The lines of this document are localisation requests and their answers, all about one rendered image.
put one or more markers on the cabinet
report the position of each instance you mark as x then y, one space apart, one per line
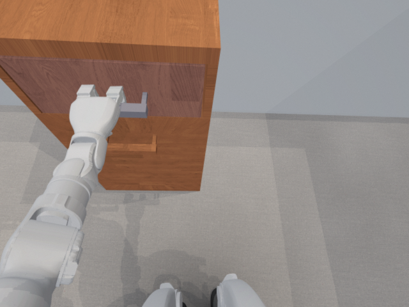
169 31

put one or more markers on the left robot shin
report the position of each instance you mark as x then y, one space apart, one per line
166 285

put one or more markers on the left robot thigh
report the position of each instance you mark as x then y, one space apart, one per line
164 297

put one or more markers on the robot left hand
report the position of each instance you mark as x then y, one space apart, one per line
99 115

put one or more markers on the robot left upper arm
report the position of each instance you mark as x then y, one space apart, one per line
43 256

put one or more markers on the drawer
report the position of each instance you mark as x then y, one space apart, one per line
174 89

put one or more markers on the robot left forearm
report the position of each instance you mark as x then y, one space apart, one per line
68 192

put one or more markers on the handle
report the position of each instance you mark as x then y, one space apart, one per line
136 149
132 110

